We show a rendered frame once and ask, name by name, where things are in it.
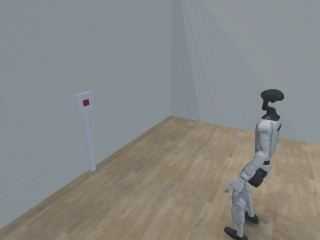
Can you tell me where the robot left hand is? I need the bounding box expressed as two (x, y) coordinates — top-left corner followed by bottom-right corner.
(225, 178), (245, 199)

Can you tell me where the robot left thigh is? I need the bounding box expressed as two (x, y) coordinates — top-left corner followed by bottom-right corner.
(232, 169), (264, 210)

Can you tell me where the panel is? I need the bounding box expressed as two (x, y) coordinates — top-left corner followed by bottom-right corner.
(74, 91), (96, 172)

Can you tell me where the robot left forearm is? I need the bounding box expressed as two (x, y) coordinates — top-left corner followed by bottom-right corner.
(238, 152), (266, 183)

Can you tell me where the left robot upper arm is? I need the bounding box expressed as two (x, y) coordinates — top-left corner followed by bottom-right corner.
(255, 121), (272, 161)

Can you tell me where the left robot shin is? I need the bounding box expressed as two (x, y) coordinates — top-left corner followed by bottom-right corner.
(230, 200), (245, 237)

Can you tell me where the right robot upper arm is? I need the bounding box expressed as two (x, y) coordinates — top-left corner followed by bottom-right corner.
(277, 113), (281, 141)

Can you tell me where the button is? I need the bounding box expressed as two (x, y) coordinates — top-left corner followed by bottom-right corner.
(83, 99), (90, 106)

